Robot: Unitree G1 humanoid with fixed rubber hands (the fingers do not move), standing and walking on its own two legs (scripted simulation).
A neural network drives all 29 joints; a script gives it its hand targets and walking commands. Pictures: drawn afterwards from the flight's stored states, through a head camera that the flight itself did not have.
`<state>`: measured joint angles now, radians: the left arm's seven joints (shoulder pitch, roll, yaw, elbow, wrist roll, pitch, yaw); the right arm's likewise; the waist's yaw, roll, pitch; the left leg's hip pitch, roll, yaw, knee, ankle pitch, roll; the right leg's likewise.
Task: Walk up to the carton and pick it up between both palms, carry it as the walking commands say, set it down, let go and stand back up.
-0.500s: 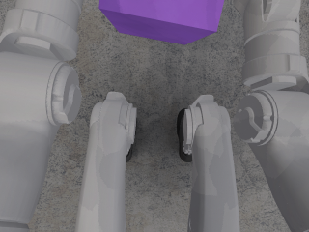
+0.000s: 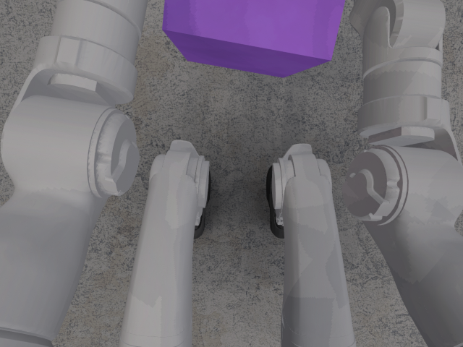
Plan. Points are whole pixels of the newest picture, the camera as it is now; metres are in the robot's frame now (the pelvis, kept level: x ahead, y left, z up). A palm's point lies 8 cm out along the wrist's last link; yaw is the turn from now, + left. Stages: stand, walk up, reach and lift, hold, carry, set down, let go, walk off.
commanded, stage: reach and lift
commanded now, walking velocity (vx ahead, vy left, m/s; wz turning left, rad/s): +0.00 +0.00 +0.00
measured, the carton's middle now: out of the picture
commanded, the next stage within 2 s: none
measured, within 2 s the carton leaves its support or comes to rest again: neither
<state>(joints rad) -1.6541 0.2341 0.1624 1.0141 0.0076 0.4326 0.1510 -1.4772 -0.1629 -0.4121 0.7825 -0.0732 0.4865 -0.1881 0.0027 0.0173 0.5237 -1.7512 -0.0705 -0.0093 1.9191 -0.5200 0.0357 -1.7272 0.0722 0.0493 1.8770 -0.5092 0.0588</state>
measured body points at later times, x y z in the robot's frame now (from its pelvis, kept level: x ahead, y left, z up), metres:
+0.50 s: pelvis -0.01 +0.00 +0.05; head +0.30 +0.02 +0.36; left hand +0.58 +0.12 +0.00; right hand +0.56 -0.15 -0.01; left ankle +0.14 +0.09 -0.44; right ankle +0.15 -0.14 -0.44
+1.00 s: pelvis +0.00 +0.00 +0.10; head +0.28 +0.01 +0.44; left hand +0.55 +0.12 +0.06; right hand +0.53 -0.15 +0.04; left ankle +0.14 +0.09 -0.44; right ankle +0.15 -0.14 -0.44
